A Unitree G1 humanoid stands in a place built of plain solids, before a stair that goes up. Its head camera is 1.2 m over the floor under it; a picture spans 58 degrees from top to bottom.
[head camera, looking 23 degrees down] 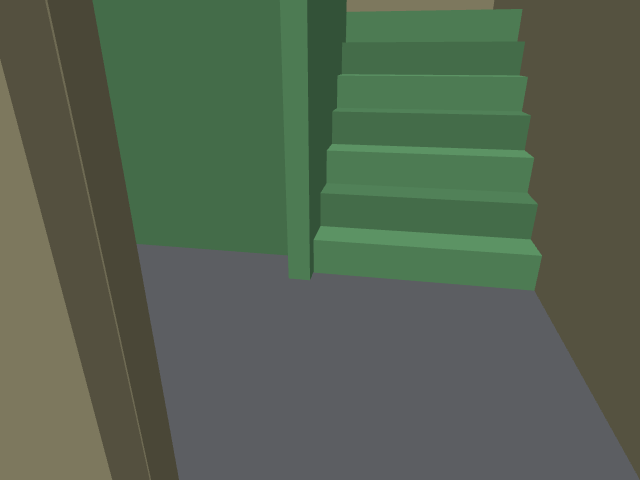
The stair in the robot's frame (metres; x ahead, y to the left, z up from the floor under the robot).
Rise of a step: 0.22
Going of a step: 0.23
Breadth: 1.30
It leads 10 degrees to the right of straight ahead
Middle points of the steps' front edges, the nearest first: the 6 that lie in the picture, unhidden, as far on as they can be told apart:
2.21 -0.60 0.22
2.43 -0.64 0.43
2.66 -0.68 0.65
2.88 -0.72 0.86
3.11 -0.76 1.08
3.33 -0.80 1.29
